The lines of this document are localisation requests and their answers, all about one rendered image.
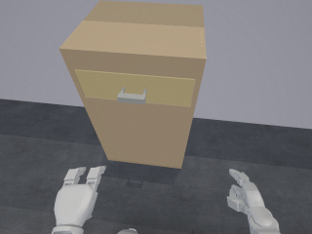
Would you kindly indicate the drawer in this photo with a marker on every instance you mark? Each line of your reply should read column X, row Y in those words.
column 159, row 89

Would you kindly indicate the robot left hand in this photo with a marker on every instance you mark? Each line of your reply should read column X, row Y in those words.
column 75, row 202

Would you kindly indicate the left robot forearm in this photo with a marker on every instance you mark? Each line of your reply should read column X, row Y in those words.
column 68, row 229

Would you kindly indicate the cabinet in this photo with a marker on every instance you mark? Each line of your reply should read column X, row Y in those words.
column 143, row 38

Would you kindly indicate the robot right hand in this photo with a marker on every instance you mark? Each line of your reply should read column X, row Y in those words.
column 248, row 196

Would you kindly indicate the handle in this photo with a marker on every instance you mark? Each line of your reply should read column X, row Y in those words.
column 131, row 98

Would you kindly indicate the right robot forearm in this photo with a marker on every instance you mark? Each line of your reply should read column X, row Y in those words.
column 261, row 221

